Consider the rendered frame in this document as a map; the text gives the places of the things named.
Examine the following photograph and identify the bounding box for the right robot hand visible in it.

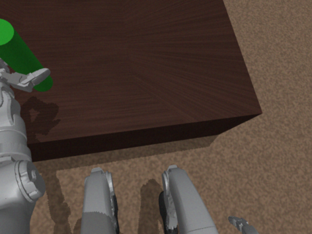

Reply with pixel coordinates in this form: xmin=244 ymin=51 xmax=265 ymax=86
xmin=228 ymin=216 xmax=259 ymax=234

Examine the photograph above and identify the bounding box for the left robot arm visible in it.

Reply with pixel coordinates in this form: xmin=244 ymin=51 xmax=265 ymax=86
xmin=0 ymin=82 xmax=46 ymax=234

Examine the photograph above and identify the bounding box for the right robot foot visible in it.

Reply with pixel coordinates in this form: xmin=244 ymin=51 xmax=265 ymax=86
xmin=158 ymin=191 xmax=178 ymax=234

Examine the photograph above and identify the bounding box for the can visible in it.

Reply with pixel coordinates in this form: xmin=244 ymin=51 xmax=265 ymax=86
xmin=0 ymin=19 xmax=53 ymax=92

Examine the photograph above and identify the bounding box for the left robot hand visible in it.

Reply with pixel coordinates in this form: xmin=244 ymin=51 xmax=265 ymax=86
xmin=0 ymin=58 xmax=51 ymax=92

